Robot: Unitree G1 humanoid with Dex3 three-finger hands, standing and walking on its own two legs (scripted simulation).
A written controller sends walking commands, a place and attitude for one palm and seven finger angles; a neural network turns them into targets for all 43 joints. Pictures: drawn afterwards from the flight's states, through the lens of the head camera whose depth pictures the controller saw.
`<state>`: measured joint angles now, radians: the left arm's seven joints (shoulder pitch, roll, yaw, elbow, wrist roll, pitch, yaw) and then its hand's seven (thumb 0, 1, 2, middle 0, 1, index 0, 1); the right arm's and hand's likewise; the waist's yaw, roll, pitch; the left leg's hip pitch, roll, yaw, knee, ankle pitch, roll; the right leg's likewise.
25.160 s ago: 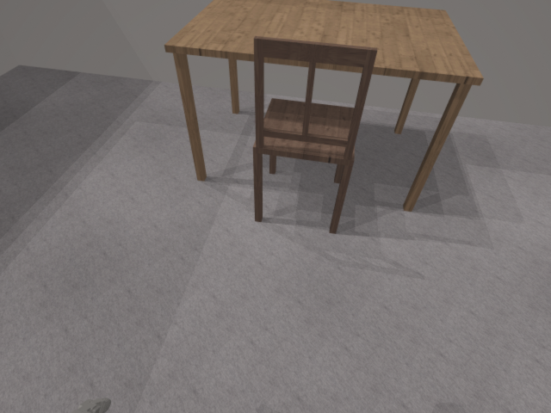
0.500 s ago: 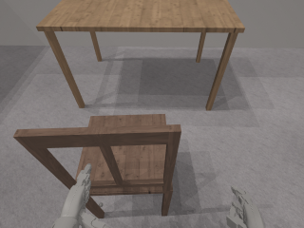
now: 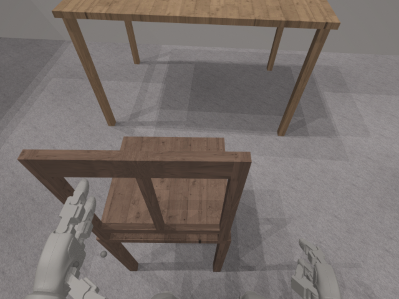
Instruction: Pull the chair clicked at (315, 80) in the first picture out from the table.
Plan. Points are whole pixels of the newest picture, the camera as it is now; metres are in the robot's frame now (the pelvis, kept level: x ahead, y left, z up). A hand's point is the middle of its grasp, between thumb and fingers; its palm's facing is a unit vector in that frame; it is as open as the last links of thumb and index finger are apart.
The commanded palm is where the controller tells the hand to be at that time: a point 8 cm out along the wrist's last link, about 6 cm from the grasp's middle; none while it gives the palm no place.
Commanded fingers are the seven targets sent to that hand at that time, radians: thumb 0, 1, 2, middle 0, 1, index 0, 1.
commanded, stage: draw the hand back to the body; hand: left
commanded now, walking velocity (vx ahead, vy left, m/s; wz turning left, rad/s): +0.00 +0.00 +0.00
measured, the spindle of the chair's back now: (153, 205) +0.32 +0.13 -0.04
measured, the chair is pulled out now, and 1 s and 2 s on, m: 0.61 0.61 0.61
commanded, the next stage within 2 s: step back with the hand held close in 1.22 s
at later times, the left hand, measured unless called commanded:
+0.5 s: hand (33, 220) +0.20 +0.24 +0.16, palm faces +0.36 -0.84 -0.40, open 14.2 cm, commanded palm +0.16 +0.28 +0.18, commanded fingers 0.00 0.32 0.62 -0.12 -0.18 -0.12 -0.18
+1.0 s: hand out of the picture +0.23 +0.25 +0.23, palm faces +0.47 -0.77 -0.43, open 7.9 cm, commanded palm +0.18 +0.29 +0.24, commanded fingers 0.00 0.90 0.90 -0.20 -0.30 -0.20 -0.30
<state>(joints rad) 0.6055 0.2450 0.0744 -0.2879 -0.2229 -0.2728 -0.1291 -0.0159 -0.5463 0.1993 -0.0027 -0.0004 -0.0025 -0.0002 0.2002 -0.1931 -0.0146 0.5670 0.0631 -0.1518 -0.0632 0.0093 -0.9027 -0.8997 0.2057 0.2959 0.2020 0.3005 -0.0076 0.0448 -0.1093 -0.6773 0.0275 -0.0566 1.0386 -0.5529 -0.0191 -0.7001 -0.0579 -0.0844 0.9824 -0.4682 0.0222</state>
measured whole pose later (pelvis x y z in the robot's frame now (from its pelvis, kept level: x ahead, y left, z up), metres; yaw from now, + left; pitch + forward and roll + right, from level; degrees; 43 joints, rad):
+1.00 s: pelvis +0.03 -0.01 +0.06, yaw -1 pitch -2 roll -1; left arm 0.48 0.35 0.36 -0.41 -0.07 -0.04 0.16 0.01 0.81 0.86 -0.19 -0.28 -0.19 -0.28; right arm 0.18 -0.24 -0.02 0.65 0.04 -0.09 -0.08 0.01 -0.90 -0.90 0.20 0.30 0.20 0.30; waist 0.04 0.09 0.00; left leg -0.08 0.04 -0.01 0.47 -0.34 -0.03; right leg -0.14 -0.03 -0.07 0.46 -0.28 0.02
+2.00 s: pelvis -0.06 +0.01 +0.06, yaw -2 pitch +0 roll -1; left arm 0.55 0.38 0.39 -0.51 -0.03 -0.12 0.19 0.01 0.89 0.90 -0.21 -0.30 -0.21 -0.30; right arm 0.20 -0.21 -0.01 0.59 0.02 -0.06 -0.09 0.01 -0.90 -0.90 0.21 0.30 0.20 0.30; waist 0.02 0.02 0.01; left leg -0.33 0.04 0.00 0.59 -0.27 -0.01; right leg -0.35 -0.03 -0.05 0.50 -0.16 0.02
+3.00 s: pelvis -0.10 +0.01 +0.05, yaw +1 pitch +2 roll -1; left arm 0.57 0.46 0.47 -0.58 -0.02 -0.28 0.16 0.01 0.88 0.90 -0.22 -0.30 -0.21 -0.30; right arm 0.16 -0.20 -0.05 0.67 0.00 -0.10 -0.08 0.01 -0.90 -0.90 0.21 0.30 0.20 0.30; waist -0.01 -0.02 -0.01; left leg -0.42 0.00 -0.04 0.73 -0.39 -0.01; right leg -0.41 -0.02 -0.02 0.54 -0.17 0.02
